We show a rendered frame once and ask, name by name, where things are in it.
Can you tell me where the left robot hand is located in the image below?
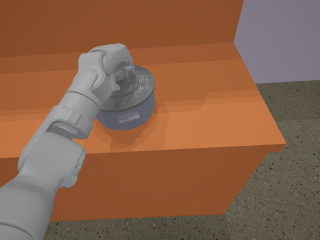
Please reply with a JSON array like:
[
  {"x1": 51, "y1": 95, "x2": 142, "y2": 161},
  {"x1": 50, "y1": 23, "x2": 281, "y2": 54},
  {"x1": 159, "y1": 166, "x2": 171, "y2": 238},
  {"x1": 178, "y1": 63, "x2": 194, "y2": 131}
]
[{"x1": 88, "y1": 43, "x2": 135, "y2": 92}]

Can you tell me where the knob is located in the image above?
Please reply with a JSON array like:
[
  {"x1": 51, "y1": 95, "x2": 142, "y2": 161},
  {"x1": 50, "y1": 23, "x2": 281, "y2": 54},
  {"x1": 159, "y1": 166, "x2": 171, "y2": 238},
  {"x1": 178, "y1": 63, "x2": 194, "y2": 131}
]
[{"x1": 114, "y1": 70, "x2": 127, "y2": 86}]

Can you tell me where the left robot upper arm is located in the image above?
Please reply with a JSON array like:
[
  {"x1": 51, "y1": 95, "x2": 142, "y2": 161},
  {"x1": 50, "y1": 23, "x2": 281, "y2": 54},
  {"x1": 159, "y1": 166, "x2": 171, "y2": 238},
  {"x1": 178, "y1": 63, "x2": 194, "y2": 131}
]
[{"x1": 0, "y1": 130, "x2": 87, "y2": 240}]

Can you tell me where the table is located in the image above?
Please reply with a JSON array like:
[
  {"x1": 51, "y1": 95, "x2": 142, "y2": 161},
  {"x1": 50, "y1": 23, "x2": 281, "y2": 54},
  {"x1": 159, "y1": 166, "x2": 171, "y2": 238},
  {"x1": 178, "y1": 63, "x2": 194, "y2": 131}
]
[{"x1": 0, "y1": 0, "x2": 287, "y2": 222}]

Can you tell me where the pot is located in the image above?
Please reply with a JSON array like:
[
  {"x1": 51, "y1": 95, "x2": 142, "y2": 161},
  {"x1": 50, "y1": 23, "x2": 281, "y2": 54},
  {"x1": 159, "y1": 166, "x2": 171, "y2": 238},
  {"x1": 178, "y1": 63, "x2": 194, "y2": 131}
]
[{"x1": 96, "y1": 91, "x2": 155, "y2": 131}]

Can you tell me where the lid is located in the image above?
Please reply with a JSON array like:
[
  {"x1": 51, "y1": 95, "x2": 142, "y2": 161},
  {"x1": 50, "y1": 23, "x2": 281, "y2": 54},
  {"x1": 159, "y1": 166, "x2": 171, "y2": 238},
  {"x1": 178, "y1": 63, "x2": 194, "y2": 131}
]
[{"x1": 100, "y1": 64, "x2": 155, "y2": 113}]

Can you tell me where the left robot forearm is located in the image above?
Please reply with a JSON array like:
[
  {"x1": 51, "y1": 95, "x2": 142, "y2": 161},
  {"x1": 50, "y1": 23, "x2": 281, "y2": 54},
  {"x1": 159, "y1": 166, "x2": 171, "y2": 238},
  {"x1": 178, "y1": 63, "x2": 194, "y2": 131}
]
[{"x1": 17, "y1": 48, "x2": 116, "y2": 172}]

